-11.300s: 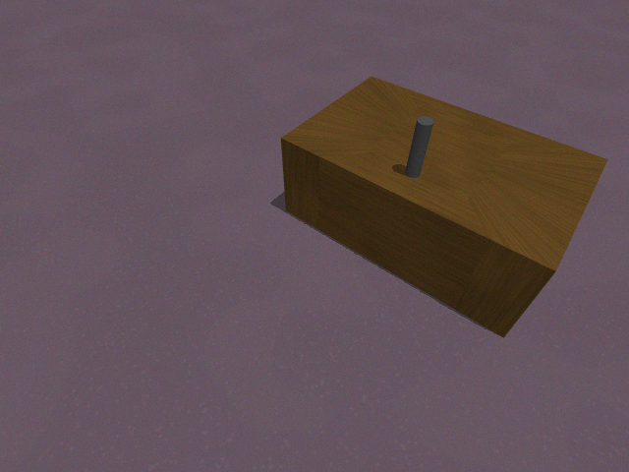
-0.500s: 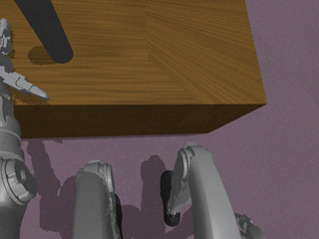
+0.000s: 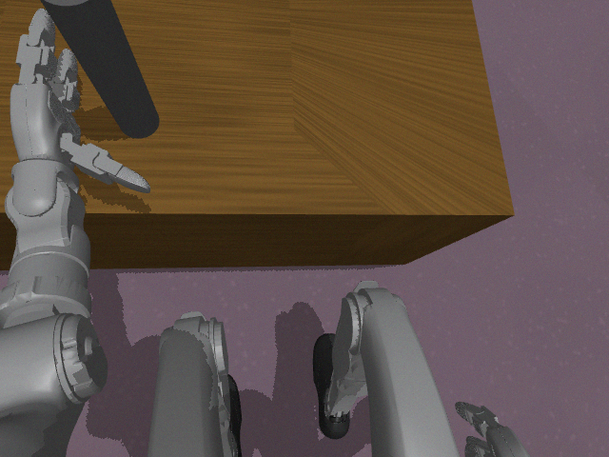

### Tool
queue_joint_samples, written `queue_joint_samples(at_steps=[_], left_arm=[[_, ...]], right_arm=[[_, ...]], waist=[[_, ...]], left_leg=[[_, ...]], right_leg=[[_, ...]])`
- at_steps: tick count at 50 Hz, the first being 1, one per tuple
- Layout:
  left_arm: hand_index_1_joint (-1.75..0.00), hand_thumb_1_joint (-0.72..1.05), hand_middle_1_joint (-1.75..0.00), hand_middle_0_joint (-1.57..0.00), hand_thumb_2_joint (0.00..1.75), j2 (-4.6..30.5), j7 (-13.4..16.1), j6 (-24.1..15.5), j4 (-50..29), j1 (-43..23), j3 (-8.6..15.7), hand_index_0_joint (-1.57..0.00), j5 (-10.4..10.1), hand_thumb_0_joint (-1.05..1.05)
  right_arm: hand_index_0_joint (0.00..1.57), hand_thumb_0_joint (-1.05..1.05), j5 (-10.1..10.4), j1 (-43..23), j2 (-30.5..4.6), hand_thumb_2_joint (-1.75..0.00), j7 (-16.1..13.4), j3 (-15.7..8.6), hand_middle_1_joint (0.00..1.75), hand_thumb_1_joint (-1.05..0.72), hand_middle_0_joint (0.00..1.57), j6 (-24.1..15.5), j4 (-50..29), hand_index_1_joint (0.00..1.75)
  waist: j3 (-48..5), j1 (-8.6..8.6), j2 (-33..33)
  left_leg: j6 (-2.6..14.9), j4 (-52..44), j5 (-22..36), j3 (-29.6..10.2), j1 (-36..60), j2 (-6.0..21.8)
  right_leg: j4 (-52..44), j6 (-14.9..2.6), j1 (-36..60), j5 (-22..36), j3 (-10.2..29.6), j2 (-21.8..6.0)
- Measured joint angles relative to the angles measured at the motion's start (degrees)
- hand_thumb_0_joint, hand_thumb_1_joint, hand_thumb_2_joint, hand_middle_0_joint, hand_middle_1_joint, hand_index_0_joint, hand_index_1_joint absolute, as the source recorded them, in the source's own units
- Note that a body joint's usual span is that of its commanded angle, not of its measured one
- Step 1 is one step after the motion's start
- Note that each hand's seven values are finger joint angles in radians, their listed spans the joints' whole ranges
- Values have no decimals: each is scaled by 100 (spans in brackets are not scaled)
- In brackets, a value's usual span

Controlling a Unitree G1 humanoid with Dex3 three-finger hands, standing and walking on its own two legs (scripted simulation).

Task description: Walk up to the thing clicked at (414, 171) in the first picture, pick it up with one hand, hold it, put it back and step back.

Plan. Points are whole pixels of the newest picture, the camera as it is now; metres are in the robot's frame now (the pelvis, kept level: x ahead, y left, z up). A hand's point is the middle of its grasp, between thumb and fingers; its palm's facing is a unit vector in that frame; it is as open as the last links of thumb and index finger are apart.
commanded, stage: rest palm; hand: left
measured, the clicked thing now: (112, 68) +0.56 +0.16 +0.03
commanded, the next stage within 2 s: close in 0.08 s
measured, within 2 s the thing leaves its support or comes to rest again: leaves its support in 1.40 s
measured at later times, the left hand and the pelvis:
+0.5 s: hand (116, 109) +0.53 +0.17 +0.00, palm faces +0.03 -1.00 -0.01, open 14.9 cm; pelvis +0.00 +0.00 +0.00, yaw +0 degrees
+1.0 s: hand (109, 97) +0.54 +0.18 +0.00, palm faces +0.04 -1.00 -0.02, open 8.2 cm; pelvis +0.00 +0.00 -0.01, yaw +0 degrees
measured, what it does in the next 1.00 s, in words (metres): stands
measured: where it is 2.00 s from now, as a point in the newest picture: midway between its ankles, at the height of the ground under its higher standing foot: (280, 425)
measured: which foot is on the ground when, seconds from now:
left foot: down 0.00-1.00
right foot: down 0.00-1.00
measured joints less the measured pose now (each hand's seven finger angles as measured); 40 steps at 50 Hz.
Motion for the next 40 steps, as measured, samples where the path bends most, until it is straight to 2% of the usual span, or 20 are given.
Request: queue_joint_samples(at_steps=[13,25,33,40], left_arm=[[-9,-59,-9,-13,5,-106,94,-140,124,-42,-34,-12,18,-1],[-34,-44,-34,-42,24,-97,176,-108,137,-174,-85,-41,41,-1],[-51,-30,-52,-61,38,5,288,-95,326,-308,-47,-60,115,-1],[-66,-15,-66,-76,52,104,266,-140,328,-319,12,-76,155,0]], right_arm=[[21,1,-15,-157,53,-90,52,6,30,-93,20,140,-65,30],[21,1,1,-107,47,-90,40,-11,30,-93,20,252,-82,30],[21,1,1,-25,63,-90,44,0,30,-92,20,296,-87,30],[21,1,-12,34,34,-90,52,18,30,-92,20,316,-112,30]], waist=[[24,48,9],[35,27,14],[33,-49,2],[77,-121,-5]], left_leg=[[-36,44,-52,4,-6,-8],[-33,17,-32,14,27,-3],[-17,-31,3,10,38,6],[5,24,4,22,-35,7]], right_leg=[[93,-33,-46,-70,13,-3],[62,-27,-15,-43,25,9],[-5,-11,7,0,19,24],[32,7,-59,17,33,26]])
